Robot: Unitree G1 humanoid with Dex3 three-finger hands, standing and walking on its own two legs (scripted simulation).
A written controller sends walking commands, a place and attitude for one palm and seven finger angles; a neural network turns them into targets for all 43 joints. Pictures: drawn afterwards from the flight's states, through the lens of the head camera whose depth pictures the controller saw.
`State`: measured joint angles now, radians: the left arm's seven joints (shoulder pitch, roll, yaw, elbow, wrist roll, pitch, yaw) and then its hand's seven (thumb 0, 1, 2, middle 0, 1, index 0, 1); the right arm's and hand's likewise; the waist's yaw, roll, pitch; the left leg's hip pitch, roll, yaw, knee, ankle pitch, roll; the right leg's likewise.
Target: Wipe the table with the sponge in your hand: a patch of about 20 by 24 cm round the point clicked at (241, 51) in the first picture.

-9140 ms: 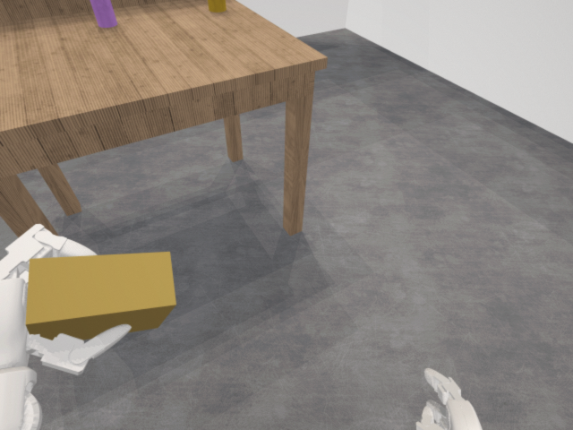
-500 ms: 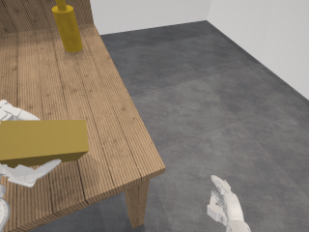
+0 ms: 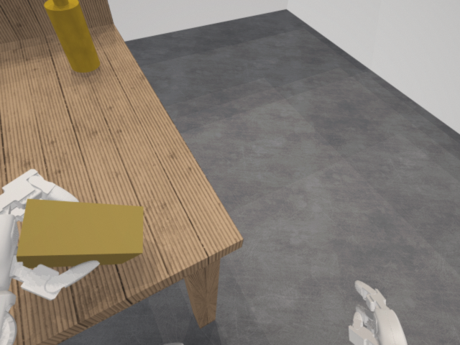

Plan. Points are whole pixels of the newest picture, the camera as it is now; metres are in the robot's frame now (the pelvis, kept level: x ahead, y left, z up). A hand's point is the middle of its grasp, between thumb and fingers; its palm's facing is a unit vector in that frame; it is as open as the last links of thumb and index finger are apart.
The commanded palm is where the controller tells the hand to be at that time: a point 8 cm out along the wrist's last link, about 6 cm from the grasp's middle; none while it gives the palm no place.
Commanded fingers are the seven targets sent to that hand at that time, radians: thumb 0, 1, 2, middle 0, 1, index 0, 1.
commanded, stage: come to a stop and stand still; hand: left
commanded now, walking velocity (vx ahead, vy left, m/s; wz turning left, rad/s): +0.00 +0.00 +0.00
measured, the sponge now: (99, 237) +0.24 +0.19 +0.12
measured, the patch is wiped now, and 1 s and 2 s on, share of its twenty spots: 0.00 0.00 0.00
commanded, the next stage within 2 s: look again from close up in 0.62 s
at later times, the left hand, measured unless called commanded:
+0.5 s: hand (18, 230) +0.22 +0.27 +0.15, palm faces +0.40 -0.83 -0.38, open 10.2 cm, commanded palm +0.16 +0.30 +0.18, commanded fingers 0.00 0.10 1.30 -1.20 -1.60 -1.20 -1.60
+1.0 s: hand (16, 227) +0.23 +0.27 +0.16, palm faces +0.41 -0.82 -0.40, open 10.2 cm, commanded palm +0.17 +0.30 +0.18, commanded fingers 0.00 0.10 1.30 -1.20 -1.60 -1.20 -1.60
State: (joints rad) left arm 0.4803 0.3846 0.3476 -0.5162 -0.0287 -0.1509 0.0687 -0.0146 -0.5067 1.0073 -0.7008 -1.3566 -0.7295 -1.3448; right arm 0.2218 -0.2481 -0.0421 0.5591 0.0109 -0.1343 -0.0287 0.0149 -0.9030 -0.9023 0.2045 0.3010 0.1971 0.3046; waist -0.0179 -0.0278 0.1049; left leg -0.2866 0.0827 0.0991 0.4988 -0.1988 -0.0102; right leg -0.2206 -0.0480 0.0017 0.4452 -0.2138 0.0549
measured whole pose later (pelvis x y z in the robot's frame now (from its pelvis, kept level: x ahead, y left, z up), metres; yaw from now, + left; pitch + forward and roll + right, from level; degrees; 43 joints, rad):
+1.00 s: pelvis +0.02 +0.01 +0.00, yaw +2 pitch -2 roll -1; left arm 0.44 0.37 0.35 -0.47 -0.03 -0.16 0.12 -0.02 -0.50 1.01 -0.70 -1.36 -0.73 -1.34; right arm 0.20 -0.19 0.00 0.59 0.01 -0.10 -0.05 0.01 -0.90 -0.90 0.21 0.30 0.20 0.30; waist 0.02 -0.01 0.07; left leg -0.24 0.05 0.07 0.49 -0.22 0.01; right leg -0.13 -0.08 -0.03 0.38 -0.22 0.08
